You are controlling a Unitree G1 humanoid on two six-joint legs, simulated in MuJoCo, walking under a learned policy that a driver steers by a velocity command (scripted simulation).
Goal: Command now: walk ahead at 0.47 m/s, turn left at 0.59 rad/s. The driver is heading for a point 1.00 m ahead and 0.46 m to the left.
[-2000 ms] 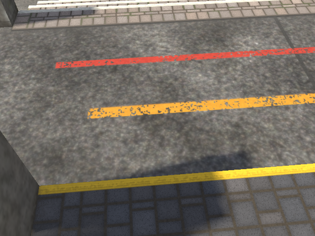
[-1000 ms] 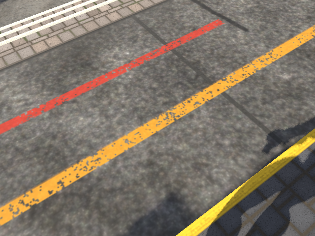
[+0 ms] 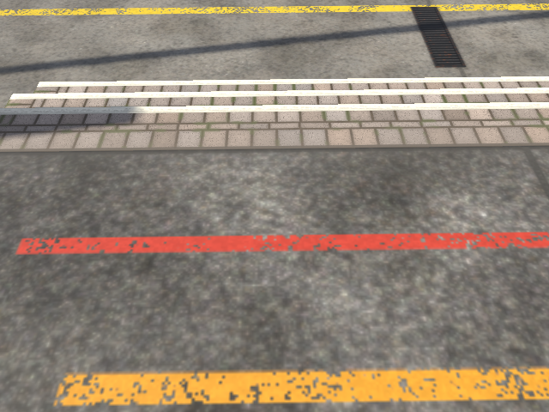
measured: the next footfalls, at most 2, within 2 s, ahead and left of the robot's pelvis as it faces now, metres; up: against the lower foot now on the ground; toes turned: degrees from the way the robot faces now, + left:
left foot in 0.38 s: +0.35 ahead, +0.07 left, -0.18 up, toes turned +16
right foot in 0.72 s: +0.60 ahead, -0.03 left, -0.18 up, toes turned +29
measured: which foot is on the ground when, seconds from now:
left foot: up 0.00-0.36, down 0.38-0.72, up 0.74-1.00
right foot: down 0.00-0.38, up 0.40-0.70, down 0.72-1.00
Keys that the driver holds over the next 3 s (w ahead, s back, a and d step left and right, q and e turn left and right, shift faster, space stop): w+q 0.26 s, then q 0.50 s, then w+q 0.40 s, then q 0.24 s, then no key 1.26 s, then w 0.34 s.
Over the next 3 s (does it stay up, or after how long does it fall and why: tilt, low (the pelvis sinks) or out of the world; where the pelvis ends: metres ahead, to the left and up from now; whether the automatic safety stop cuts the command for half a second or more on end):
stays up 0.67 0.23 -0.16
